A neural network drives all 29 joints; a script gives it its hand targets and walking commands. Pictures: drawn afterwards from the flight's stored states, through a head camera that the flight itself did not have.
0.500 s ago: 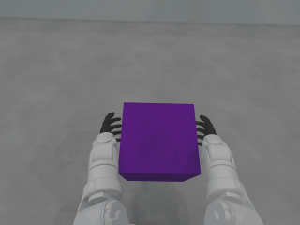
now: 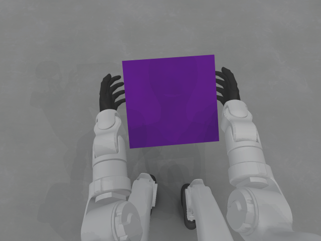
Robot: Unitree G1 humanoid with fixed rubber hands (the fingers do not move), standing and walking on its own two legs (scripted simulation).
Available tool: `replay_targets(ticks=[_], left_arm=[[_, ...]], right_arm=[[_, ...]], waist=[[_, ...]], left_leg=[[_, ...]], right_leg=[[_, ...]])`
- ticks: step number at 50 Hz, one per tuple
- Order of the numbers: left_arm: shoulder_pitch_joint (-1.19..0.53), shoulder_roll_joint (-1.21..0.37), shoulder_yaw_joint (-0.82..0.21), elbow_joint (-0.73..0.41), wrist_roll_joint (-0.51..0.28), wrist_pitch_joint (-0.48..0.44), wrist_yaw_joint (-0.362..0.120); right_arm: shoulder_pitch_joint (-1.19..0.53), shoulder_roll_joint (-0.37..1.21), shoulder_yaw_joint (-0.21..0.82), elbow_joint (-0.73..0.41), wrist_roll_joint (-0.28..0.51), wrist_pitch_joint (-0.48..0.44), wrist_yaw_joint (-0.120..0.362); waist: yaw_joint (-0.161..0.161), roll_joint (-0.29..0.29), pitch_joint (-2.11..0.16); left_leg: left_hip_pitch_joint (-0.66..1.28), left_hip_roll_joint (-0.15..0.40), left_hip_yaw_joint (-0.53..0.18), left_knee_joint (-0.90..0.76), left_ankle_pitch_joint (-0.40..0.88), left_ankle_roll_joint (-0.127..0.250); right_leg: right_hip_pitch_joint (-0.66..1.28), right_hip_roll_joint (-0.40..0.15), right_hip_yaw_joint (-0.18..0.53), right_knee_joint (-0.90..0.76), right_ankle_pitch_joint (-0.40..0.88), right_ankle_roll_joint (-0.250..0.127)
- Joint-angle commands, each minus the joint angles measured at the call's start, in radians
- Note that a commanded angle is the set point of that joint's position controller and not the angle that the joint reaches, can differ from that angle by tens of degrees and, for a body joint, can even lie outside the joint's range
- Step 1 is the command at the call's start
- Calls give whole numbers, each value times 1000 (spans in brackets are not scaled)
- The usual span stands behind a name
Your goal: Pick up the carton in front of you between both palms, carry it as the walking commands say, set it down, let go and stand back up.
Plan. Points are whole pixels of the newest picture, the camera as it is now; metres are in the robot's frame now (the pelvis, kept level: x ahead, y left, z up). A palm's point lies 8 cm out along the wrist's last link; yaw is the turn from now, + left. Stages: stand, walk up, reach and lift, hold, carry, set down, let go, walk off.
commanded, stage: set down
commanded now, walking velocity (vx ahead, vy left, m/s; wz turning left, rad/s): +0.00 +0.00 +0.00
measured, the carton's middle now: (167, 102) +0.46 +0.03 -0.17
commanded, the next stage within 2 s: none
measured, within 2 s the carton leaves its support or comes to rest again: rests again in 1.74 s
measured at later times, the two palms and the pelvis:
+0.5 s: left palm (123, 116) +0.43 +0.17 -0.22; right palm (211, 101) +0.49 -0.11 -0.23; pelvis -0.03 +0.00 -0.13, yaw +0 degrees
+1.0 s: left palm (130, 120) +0.45 +0.18 -0.38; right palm (200, 102) +0.54 -0.10 -0.39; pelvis -0.04 -0.01 -0.23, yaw +1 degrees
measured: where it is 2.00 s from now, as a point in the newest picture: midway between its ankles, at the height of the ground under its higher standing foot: (167, 209)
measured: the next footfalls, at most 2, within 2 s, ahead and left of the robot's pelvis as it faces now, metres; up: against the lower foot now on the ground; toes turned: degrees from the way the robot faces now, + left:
none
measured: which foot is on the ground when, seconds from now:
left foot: down 0.00-1.00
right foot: down 0.00-1.00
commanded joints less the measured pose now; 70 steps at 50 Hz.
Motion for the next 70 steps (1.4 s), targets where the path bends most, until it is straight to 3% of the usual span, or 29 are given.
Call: replay_targets(ticks=[1,12,21,37,52,54,56,61,70], left_arm=[[-513,-882,-603,186,-100,43,-289],[-667,-832,-588,171,-144,5,-211],[-820,-779,-570,153,-183,11,-166],[-1074,-631,-425,172,-196,7,-143],[-1219,-483,-408,161,-299,-43,-116],[-1205,-512,-428,160,-337,-53,-108],[-1214,-514,-431,167,-362,-55,-109],[-1181,-536,-392,239,-325,-49,-132],[-1137,-477,-288,339,-265,-38,-149]], right_arm=[[-543,909,534,92,99,2,308],[-682,814,505,151,126,-37,274],[-822,753,524,185,162,-27,241],[-1058,607,492,343,193,-31,194],[-1222,461,610,407,313,-77,160],[-1262,460,637,363,343,-89,154],[-1231,456,634,398,333,-86,153],[-1132,473,563,464,278,-84,172],[-1115,387,476,552,205,-75,188]], waist=[[14,-10,-853],[26,-13,-1004],[43,-38,-1074],[98,-101,-1006],[155,-159,-988],[145,-167,-1034],[131,-181,-1023],[104,-140,-851],[88,-125,-616]], left_leg=[[498,-74,37,9,284,-18],[314,-89,52,222,308,-45],[181,-98,88,373,243,-55],[-57,-83,140,598,143,-58],[-159,-59,161,802,223,-71],[-127,-62,161,820,264,-69],[-139,-63,154,838,289,-69],[-243,-70,146,858,258,-68],[-349,-66,141,866,121,-53]], right_leg=[[235,48,2,-75,244,25],[12,73,-19,146,245,29],[-70,82,-35,291,191,34],[-196,72,-28,493,95,24],[-140,41,5,701,237,24],[-120,41,2,721,282,24],[-112,35,5,740,329,19],[-214,32,21,755,320,0],[-372,29,17,752,134,-19]])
